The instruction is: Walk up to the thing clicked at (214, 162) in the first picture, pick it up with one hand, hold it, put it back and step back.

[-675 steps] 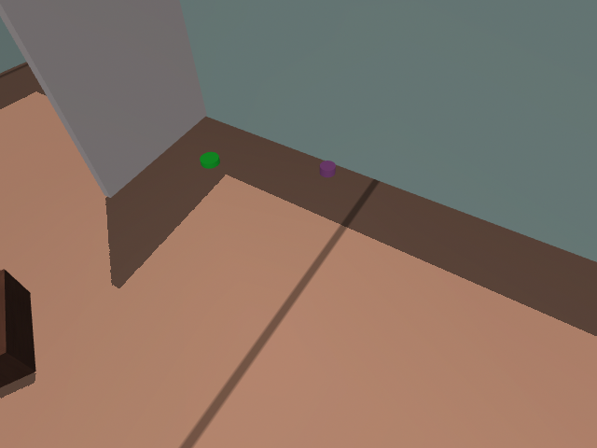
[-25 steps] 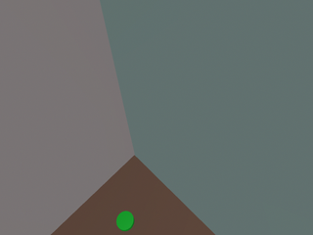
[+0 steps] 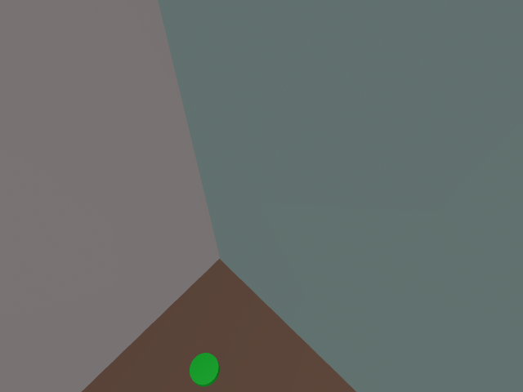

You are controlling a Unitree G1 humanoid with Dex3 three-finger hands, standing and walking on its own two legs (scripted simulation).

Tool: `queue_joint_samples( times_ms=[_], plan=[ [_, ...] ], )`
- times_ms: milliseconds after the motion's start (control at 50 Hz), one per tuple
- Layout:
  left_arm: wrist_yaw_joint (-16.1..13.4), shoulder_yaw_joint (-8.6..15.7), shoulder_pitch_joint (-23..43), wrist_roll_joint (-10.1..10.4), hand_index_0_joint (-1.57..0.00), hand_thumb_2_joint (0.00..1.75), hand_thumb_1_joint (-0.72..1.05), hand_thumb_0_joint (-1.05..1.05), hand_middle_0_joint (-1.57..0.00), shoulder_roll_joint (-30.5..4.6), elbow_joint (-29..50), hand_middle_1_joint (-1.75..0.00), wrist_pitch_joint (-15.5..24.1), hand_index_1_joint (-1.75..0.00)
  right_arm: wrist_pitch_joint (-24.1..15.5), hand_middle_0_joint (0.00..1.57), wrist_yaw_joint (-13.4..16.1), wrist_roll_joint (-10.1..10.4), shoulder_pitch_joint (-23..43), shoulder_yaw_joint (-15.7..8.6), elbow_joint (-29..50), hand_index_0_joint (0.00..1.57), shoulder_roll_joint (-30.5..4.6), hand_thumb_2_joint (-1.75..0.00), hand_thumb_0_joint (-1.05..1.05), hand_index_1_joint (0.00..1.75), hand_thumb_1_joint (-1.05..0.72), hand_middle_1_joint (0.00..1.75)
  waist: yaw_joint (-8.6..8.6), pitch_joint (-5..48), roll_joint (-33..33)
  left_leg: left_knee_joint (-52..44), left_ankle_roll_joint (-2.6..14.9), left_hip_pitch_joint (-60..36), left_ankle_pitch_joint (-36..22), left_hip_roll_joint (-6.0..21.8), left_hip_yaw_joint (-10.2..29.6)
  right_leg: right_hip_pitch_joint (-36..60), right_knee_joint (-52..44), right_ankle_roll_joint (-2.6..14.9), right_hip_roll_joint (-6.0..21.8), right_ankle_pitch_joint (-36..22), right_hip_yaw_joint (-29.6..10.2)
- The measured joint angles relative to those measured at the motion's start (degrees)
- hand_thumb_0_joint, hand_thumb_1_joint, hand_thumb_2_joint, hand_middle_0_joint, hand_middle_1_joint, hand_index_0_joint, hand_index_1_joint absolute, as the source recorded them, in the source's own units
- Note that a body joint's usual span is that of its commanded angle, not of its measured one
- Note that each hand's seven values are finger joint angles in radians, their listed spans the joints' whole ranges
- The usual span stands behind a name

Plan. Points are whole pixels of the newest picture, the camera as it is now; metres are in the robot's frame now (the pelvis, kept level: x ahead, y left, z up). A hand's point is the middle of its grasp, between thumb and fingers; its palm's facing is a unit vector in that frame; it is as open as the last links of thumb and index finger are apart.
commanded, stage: stand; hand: left
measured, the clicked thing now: (204, 369) +0.34 +0.25 -0.77
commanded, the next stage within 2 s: walk up in 1.24 s
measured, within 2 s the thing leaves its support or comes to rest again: neither
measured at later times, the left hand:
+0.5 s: hand out of the picture +0.09 +0.25 -0.15, palm faces -0.02 -0.94 -0.35, open 7.4 cm
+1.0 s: hand out of the picture +0.08 +0.26 -0.15, palm faces -0.03 -0.94 -0.35, open 7.4 cm
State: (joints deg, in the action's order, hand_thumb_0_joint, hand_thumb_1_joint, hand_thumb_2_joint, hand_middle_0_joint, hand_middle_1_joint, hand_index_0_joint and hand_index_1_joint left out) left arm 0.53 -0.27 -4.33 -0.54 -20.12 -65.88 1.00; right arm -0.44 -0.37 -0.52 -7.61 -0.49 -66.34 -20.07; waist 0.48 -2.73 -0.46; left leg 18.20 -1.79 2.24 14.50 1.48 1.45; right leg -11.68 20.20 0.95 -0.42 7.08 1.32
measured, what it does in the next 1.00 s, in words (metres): stands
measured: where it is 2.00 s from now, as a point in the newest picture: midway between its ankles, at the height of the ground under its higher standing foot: outside the picture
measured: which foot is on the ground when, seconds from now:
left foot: down 0.00-1.00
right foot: down 0.00-1.00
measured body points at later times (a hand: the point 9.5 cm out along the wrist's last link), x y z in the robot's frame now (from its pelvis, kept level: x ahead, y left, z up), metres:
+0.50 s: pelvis +0.01 +0.00 +0.00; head +0.01 -0.01 +0.45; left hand +0.09 +0.30 -0.13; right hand +0.08 -0.30 -0.14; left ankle -0.05 +0.14 -0.75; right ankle +0.04 -0.11 -0.75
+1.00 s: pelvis +0.00 +0.00 +0.00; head +0.02 -0.01 +0.45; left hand +0.08 +0.30 -0.13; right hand +0.06 -0.30 -0.14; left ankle -0.05 +0.14 -0.75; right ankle +0.04 -0.11 -0.75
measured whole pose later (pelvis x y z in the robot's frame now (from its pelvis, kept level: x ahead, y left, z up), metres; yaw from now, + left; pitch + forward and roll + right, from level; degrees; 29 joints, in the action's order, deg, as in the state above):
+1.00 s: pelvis +0.00 +0.00 +0.00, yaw +0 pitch -2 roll +0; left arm 0.7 0.0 -5.7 -0.5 -20.0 -65.9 0.5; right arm -0.5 0.0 -0.6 -8.8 0.2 -64.6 -20.4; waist 0.1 -2.9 -0.8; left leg 17.7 -1.8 1.2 14.6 1.4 1.4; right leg -11.1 20.7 0.9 -0.3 7.7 1.3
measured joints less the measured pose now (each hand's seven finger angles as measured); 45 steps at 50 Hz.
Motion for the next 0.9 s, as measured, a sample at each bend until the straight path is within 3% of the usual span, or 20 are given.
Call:
queue_joint_samples(
  times_ms=[900],
  plan=[
    [0.17, 0.36, -1.49, 0.01, -0.2, 0.89, 0.9, 0.01, -0.2, 0.16, -0.1, -0.3, -0.54, -0.3, -0.05, 0.2, 0.32, -0.06, -1.03, 0.62, 1.62, 0.2, -0.36, -0.9, 0.0, 0.3, -0.9, 0.3, -0.49, -0.26, -0.27, -0.63, 0.0, -0.98, 0.06, -0.02, -0.06, 0.54, 0.28, 0.0, 0.04, 0.5, -0.06]
  ],
)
